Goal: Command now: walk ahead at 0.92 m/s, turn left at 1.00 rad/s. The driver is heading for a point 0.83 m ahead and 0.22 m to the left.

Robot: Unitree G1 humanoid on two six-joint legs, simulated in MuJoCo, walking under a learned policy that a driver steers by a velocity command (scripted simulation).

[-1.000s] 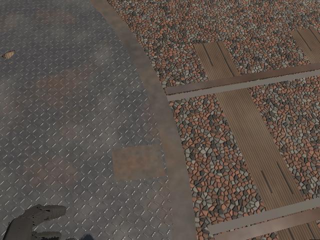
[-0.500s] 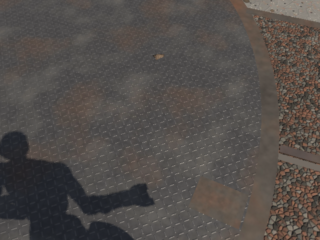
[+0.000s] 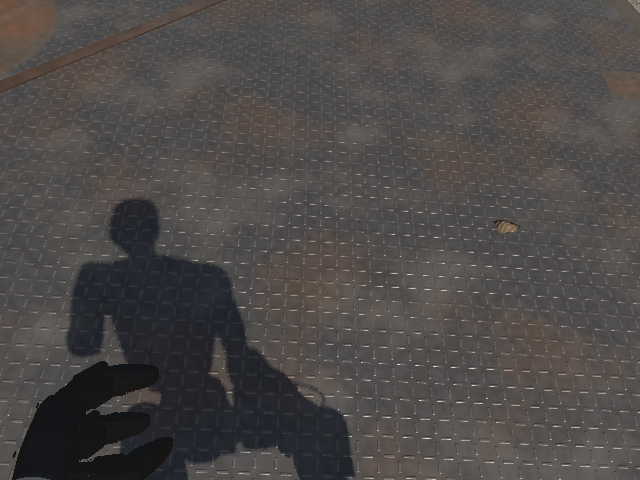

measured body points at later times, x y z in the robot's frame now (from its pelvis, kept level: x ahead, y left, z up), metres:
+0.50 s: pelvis +0.45 +0.05 -0.01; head +0.47 +0.08 +0.43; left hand +0.29 +0.29 -0.15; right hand +0.78 -0.06 -0.04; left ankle +0.64 +0.24 -0.69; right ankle +0.31 -0.14 -0.73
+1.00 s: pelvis +0.87 +0.19 -0.01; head +0.89 +0.19 +0.43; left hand +1.07 +0.46 -0.07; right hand +0.91 -0.09 -0.14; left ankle +0.68 +0.26 -0.73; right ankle +1.07 +0.16 -0.73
